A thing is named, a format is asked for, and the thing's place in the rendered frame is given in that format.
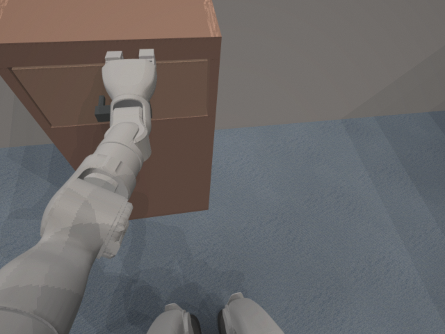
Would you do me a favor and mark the handle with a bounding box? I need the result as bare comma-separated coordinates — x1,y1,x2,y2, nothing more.
95,95,152,122

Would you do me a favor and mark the cabinet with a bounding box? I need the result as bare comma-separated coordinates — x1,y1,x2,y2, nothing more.
0,0,222,220

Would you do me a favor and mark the robot right thigh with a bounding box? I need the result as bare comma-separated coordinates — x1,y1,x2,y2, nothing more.
222,298,284,334

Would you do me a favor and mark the left robot upper arm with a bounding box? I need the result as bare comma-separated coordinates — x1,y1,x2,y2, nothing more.
0,178,133,334

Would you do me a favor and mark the drawer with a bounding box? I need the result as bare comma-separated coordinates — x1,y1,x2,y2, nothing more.
12,59,208,126

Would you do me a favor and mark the left robot forearm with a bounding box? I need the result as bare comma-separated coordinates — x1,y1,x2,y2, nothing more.
40,95,152,237

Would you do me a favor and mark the left robot hand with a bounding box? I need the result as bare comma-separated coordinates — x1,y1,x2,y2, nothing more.
102,49,157,103

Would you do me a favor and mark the robot right shin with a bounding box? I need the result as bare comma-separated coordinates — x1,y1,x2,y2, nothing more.
225,292,244,332

